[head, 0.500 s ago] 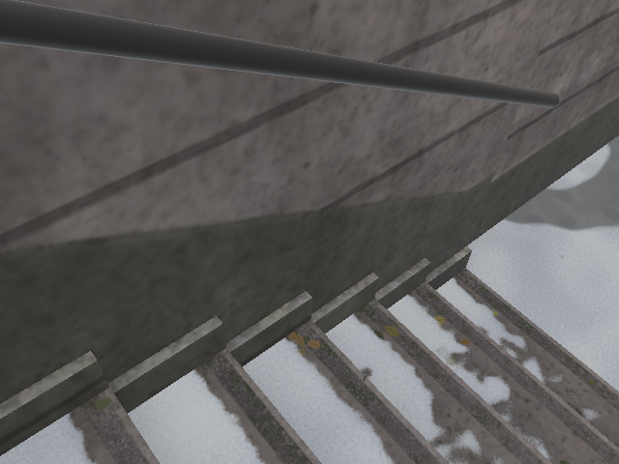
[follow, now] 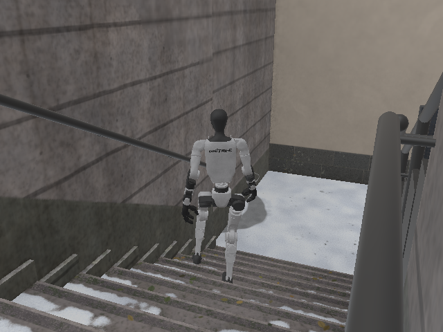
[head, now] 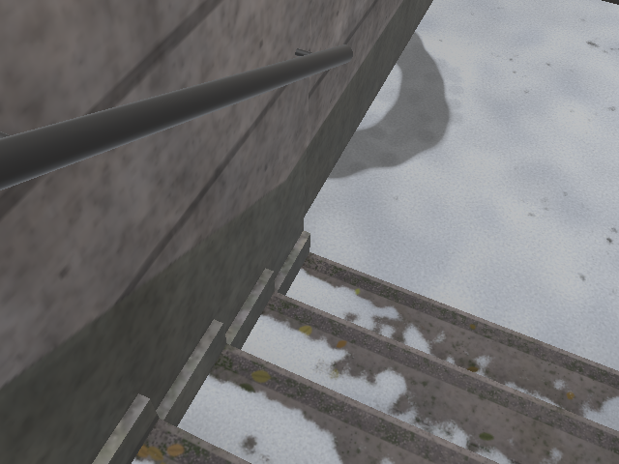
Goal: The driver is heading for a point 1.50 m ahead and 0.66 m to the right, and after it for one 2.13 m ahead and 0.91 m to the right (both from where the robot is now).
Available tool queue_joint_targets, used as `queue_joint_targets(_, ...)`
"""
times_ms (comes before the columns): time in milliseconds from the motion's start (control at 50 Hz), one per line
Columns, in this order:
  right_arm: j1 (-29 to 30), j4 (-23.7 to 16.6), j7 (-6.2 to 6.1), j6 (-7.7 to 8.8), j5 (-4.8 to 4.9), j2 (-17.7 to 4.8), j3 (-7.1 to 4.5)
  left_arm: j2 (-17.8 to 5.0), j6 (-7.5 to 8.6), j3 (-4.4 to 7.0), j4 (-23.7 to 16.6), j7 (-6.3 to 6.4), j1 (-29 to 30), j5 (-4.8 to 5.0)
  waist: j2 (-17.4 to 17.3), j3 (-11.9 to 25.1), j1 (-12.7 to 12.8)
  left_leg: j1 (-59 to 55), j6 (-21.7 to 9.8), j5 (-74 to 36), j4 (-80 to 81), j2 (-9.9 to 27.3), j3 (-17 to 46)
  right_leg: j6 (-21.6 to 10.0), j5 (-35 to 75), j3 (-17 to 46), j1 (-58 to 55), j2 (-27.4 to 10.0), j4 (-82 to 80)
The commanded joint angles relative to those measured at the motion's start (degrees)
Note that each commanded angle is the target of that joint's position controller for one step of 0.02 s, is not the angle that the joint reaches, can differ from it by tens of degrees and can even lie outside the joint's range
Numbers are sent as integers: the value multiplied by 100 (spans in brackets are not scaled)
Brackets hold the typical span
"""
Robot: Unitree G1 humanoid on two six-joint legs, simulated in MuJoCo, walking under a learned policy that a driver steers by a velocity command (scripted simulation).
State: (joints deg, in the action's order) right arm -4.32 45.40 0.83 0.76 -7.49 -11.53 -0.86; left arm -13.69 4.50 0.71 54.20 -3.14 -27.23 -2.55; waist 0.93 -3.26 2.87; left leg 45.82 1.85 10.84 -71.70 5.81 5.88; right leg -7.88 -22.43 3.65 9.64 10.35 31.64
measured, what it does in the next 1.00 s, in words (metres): goes down, turning right: left foot 0.15 m lower, then right foot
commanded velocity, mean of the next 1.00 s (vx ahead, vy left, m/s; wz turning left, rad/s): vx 0.11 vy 0.00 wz -0.75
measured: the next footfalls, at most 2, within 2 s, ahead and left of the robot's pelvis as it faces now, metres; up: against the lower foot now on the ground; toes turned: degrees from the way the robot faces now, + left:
left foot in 0.18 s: +0.31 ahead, +0.16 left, -0.15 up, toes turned -12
right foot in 0.58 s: +0.24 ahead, -0.05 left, -0.15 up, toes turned -45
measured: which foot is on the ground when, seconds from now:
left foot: up 0.00-0.16, down 0.18-0.58, up 0.60-0.90, down 0.92-1.00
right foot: down 0.00-0.18, up 0.20-0.56, down 0.58-1.00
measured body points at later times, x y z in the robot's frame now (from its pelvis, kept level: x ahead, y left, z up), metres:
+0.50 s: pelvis +0.23 +0.08 -0.16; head +0.23 +0.07 +0.29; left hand +0.49 +0.17 -0.25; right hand +0.13 -0.20 -0.27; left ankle +0.27 +0.17 -0.88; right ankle +0.24 -0.03 -0.82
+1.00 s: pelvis +0.28 +0.07 -0.17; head +0.29 +0.04 +0.28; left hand +0.56 +0.13 -0.27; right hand +0.14 -0.15 -0.30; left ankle +0.33 +0.18 -0.88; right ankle +0.21 -0.02 -0.88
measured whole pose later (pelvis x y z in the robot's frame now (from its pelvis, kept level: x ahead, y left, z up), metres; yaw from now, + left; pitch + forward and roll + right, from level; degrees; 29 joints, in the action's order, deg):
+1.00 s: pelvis +0.28 +0.07 -0.17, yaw -44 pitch +4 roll +1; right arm -19.9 43.7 6.0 2.8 0.6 -13.9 0.5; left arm -16.0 1.9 1.0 40.8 -7.3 -11.1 0.1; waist 0.0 1.0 -3.2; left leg 19.9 0.1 27.9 -42.2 0.5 -1.6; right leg -0.5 -21.2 -0.7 26.5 -0.1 44.7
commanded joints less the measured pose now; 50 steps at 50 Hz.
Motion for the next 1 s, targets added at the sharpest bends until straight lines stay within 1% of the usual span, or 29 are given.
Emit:
queue_joint_targets(20,-910,-409,410,44,99,-463,160,-1426,497,210,-1158,86,1722,-151,-278,616,-876,-3286,106,-1059,914,-484,-772,-197,3963,535,2957,-439,370)
queue_joint_targets(40,-984,-388,367,211,287,-549,200,-1188,603,154,-1076,224,1288,-308,-428,324,-582,-2961,254,-2063,1834,-337,35,125,2866,743,2558,-407,837)
queue_joint_targets(60,-415,-604,309,286,176,-818,88,-1026,695,132,-830,410,283,-39,-15,26,-112,-1505,273,-2097,2561,-485,-122,99,1898,1014,1017,-353,1485)
queue_joint_targets(80,375,-812,370,279,275,-520,229,-554,716,86,-492,571,-730,58,-142,-383,643,-756,112,-3599,4365,-215,156,340,272,910,342,-169,2061)
queue_joint_targets(100,480,-873,460,166,159,-262,301,-693,623,76,-428,514,-820,166,-59,-337,652,-1662,-20,-4021,5415,-543,-409,374,-448,726,830,182,2242)
queue_joint_targets(120,210,-966,589,27,119,-84,324,-1149,539,156,-561,349,-793,106,348,-147,442,-3166,-31,-4004,4843,-684,-801,99,14,1251,1868,74,2273)
queue_joint_targets(160,-2203,-466,647,81,147,-631,42,-1301,367,170,-1214,83,237,188,28,386,-1082,-6017,-175,-3863,4159,-538,-1050,321,599,1416,3389,54,3891)
queue_joint_targets(180,-3704,-120,597,151,294,-1500,-294,-1114,384,101,-1432,-134,513,269,-535,925,-1717,-6810,-827,-4649,4690,343,-459,836,1111,1354,3181,244,5063)
queue_joint_targets(200,-3947,-165,513,378,209,-2048,-388,-29,247,-80,-1633,-227,-394,368,-2047,2662,-796,-8621,-2216,-9701,2548,1946,597,1106,-2960,690,4150,450,8335)
queue_joint_targets(220,-3751,-418,672,278,39,-2178,-346,-301,163,2,-1368,-303,-1443,185,-2333,3456,-577,-8759,-3607,-10871,2525,2885,2675,1503,-3196,494,5280,271,10165)
queue_joint_targets(240,-3229,-709,631,266,89,-1871,-313,-882,104,110,-1568,-230,-783,228,-1304,2408,-730,-7503,-3433,-8880,3209,2957,2829,1619,-2500,157,6115,-326,10302)
queue_joint_targets(260,-2453,-694,594,290,416,-1682,-261,-853,55,109,-2112,0,477,132,-670,1567,-589,-5828,-2922,-5590,3820,2809,2451,1632,-1996,55,6398,-892,9665)
queue_joint_targets(300,-1179,-677,377,456,708,-1100,-199,-225,-125,-242,-2506,224,678,-183,-272,974,144,-2728,-2522,-4284,4634,2551,1394,1643,-1863,330,4574,-1796,7814)
queue_joint_targets(320,-1030,-470,73,580,619,-451,-65,-83,-295,-270,-2316,69,427,-460,-84,790,294,-1973,-1897,-3498,4746,1837,350,1506,-529,138,3598,-2048,6435)
queue_joint_targets(340,-1035,-378,-103,684,491,-673,-159,77,-413,-247,-2236,-75,265,-470,-661,484,298,-1407,-1846,-3224,4831,1540,5,1473,-49,-211,3276,-1874,6351)
queue_joint_targets(380,-816,-324,-452,807,258,-1130,-265,-143,-567,-157,-2088,-402,427,-317,-296,320,96,-855,-1306,-523,5080,1113,-889,1454,852,-606,2528,-1899,4297)
queue_joint_targets(420,-887,-338,-501,770,93,-1761,-470,-534,-648,19,-2285,-527,1265,-226,-493,574,-376,-1152,-1222,1187,5330,1372,-843,1328,768,-1041,2044,-1614,3965)
queue_joint_targets(480,-1111,-429,-637,710,264,-1535,-555,-335,-506,60,-2463,-475,1558,-121,-799,132,-724,-3169,-1272,-14,5186,1783,-648,868,393,-887,2908,-1720,2670)
queue_joint_targets(580,-1061,-698,-479,629,257,-1653,-778,-750,-412,580,-2123,-354,726,61,-177,658,-328,-3133,-637,-1707,3455,1512,-1817,434,1709,-1226,159,-1088,555)
queue_joint_targets(600,-1314,-866,-350,637,257,-1209,-709,-1384,-369,820,-2068,-110,32,53,1018,1449,-35,-1883,33,418,1391,777,-2175,-631,5160,159,-1836,-1735,153)
queue_joint_targets(620,-1329,-1329,-342,732,68,-773,-545,-2120,-268,946,-2338,-20,-342,-179,1152,2344,-159,-354,458,3517,410,-38,-1300,-1944,6509,2360,-3101,-3039,161)
queue_joint_targets(640,-243,-1796,-399,738,625,-1030,-533,-1786,-74,882,-1870,-52,-1027,-479,0,1230,396,753,510,3500,224,-380,-260,-1558,5742,2775,-2471,-3308,-158)
queue_joint_targets(660,-39,-1891,-378,788,789,-1059,-460,-1654,51,832,-1718,-105,-827,-310,330,401,331,1038,470,3285,203,-354,-48,-1413,5456,2407,-1578,-3347,-415)
queue_joint_targets(700,-735,-1431,-343,665,487,-1334,-426,-1404,30,727,-1877,-184,561,275,526,357,-403,229,358,2701,-572,-108,-99,-1338,4306,1424,378,-3072,-719)
queue_joint_targets(800,-2040,-540,413,64,491,-878,-171,-1155,-72,491,-1819,-119,2031,-72,2,733,-1170,-2042,182,-235,-928,-364,-492,-273,2471,147,3000,-1904,-627)
queue_joint_targets(900,-1836,-755,503,253,619,-700,-74,-1067,14,248,-1752,-202,1690,185,534,886,-765,-2972,499,583,2134,-416,-815,160,2350,469,2106,-2025,240)
queue_joint_targets(940,-1967,-664,407,315,945,-709,-40,-1027,-127,179,-1609,-446,1407,398,267,983,-766,-3295,378,-596,4042,-300,-405,170,2859,1099,1393,-2162,458)
queue_joint_targets(980,-663,-866,553,384,847,-1107,45,-950,-295,223,-1515,-476,152,271,-818,1146,384,-3251,-562,-1767,4172,11,243,1083,520,-27,1062,-1349,575)
queue_joint_targets(1000,-457,-835,652,366,864,-1063,49,-1191,-311,265,-1605,-473,688,276,-696,770,223,-2374,-534,-246,4424,-195,202,1182,420,-180,691,-1246,314)
Over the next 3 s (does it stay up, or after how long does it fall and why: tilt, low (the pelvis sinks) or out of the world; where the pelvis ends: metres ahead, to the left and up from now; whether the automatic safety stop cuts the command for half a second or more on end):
stays up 0.79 -0.23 -0.46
